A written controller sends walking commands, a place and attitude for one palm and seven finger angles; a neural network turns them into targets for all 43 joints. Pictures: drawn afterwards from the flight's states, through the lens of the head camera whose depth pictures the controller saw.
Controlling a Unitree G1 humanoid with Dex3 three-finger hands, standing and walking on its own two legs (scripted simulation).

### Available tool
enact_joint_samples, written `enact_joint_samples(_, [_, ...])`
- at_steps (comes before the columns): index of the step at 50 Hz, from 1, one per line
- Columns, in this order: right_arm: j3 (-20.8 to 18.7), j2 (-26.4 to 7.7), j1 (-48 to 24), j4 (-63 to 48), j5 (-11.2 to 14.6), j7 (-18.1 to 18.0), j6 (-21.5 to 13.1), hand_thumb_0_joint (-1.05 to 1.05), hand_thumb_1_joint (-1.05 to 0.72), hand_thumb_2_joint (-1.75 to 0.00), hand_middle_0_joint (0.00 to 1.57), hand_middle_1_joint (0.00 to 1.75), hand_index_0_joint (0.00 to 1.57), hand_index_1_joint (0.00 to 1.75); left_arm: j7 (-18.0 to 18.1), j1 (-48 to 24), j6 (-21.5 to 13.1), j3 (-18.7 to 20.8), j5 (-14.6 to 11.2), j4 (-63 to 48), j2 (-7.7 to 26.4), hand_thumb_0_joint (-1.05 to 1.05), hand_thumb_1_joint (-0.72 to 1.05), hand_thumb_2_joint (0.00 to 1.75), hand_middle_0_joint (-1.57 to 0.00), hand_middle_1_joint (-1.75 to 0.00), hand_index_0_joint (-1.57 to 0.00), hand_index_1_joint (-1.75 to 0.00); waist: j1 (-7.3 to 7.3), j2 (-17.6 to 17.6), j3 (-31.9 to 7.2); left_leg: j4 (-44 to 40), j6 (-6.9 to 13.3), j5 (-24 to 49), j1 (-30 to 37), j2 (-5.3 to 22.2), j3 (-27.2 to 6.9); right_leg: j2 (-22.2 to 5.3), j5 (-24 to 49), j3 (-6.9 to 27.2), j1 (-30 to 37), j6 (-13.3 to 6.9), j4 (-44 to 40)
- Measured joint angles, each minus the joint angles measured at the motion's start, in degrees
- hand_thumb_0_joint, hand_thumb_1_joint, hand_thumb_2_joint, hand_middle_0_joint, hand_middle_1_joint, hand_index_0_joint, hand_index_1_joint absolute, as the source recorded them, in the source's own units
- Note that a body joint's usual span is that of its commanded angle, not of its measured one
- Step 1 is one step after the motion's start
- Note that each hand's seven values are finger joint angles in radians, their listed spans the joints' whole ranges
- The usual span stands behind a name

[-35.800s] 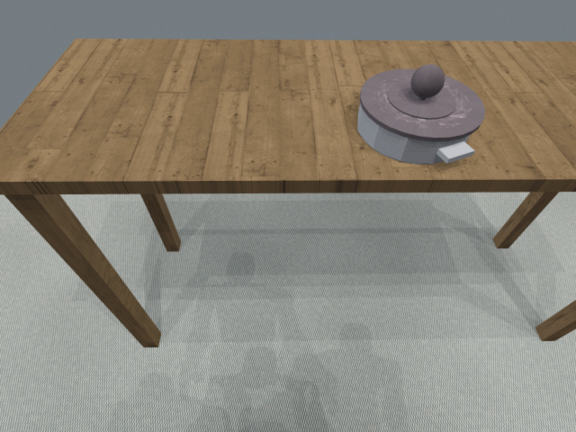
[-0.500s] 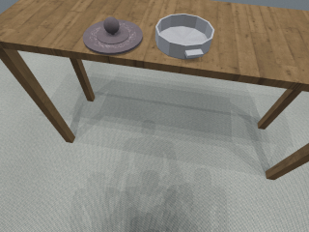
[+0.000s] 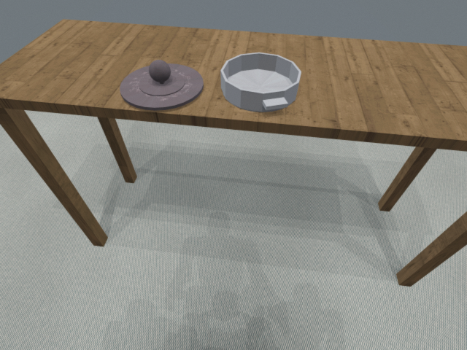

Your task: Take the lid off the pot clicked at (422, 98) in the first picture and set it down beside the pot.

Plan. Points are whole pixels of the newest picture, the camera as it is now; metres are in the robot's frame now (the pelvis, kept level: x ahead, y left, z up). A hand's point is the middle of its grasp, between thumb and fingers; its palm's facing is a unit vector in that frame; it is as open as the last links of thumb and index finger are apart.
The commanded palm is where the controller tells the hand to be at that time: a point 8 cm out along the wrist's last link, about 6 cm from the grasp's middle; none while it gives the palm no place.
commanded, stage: let the arm hang, fingers relaxed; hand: left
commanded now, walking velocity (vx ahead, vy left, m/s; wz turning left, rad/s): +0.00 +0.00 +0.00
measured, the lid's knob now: (159, 71) +0.71 +0.20 +0.12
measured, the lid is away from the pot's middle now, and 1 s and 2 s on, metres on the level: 0.25 0.25 0.25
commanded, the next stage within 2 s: look to check the result in 1.02 s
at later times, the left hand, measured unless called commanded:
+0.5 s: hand out of the picture +0.00 +0.18 -0.18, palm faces -0.01 -0.98 -0.21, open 7.3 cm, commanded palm none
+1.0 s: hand out of the picture +0.01 +0.19 -0.18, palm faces -0.02 -0.98 -0.21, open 7.3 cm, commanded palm none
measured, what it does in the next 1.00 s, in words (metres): stands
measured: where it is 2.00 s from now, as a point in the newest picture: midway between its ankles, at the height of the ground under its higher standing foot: outside the picture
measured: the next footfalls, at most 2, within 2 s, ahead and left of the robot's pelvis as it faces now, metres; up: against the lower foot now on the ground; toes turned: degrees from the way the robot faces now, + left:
none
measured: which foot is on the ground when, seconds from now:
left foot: down 0.00-1.00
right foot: down 0.00-1.00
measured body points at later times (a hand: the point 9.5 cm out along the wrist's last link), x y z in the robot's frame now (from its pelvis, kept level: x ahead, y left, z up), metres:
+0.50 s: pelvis -0.01 +0.00 +0.00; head +0.01 +0.00 +0.45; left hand +0.00 +0.23 -0.16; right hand -0.03 -0.22 -0.16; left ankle -0.01 +0.10 -0.74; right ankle -0.05 -0.12 -0.74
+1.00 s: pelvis -0.02 +0.01 +0.00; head +0.00 +0.01 +0.45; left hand +0.01 +0.24 -0.16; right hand -0.03 -0.22 -0.16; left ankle -0.01 +0.10 -0.74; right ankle -0.05 -0.12 -0.74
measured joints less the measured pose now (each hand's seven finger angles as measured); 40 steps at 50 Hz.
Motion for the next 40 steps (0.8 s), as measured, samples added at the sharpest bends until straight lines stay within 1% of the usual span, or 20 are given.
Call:
enact_joint_samples(11, [0.03, 0.36, 1.68, 1.07, 0.14, -0.07, 0.42, 0.01, -0.91, -0.9, 0.2, 0.3, 0.2, 0.3, 0.12, 3.15, 0.39, 0.28, -0.05, 1.92, 0.97, 0.0, 0.91, 0.9, -0.2, -0.3, -0.2, -0.3, 0.29, 0.06, 1.13, -0.19, -0.01, 0.58, -0.29, 0.21, -0.09, 0.2, 0.82, -0.08, -0.06, -0.02, -0.67])
enact_joint_samples(19, [0.13, 0.72, 1.73, 1.32, 0.18, 0.02, 0.57, 0.01, -0.91, -0.9, 0.2, 0.3, 0.2, 0.3, 0.16, 4.63, 0.52, 0.09, -0.03, 3.04, 0.78, 0.0, 0.91, 0.9, -0.2, -0.3, -0.2, -0.3, 0.52, 0.33, 1.71, -0.15, 0.17, 1.0, -0.79, 0.1, -0.05, 0.09, 1.15, -0.08, -0.63, 0.13, -0.47])
enact_joint_samples(30, [0.04, 1.16, 0.77, 1.11, 0.16, 0.1, 0.38, 0.0, -0.91, -0.9, 0.2, 0.3, 0.2, 0.3, 0.14, 4.44, 0.32, -0.1, 0.07, 2.83, -0.11, 0.0, 0.91, 0.9, -0.2, -0.3, -0.2, -0.3, 0.61, -0.09, 1.5, 0.37, 0.38, 1.2, -1.44, 0.02, 0.04, -0.01, 1.29, -0.01, -1.37, 0.31, 0.22])
enact_joint_samples(40, [-0.06, 1.19, 0.51, 0.83, 0.11, 0.13, 0.19, 0.0, -0.91, -0.9, 0.2, 0.3, 0.2, 0.3, 0.11, 3.56, 0.17, 0.12, 0.16, 2.27, 0.34, 0.0, 0.92, 0.9, -0.2, -0.3, -0.2, -0.3, 0.54, -0.32, 1.38, 0.53, 0.51, 1.42, -1.82, -0.05, 0.09, -0.09, 1.44, 0.02, -1.81, 0.44, 0.52])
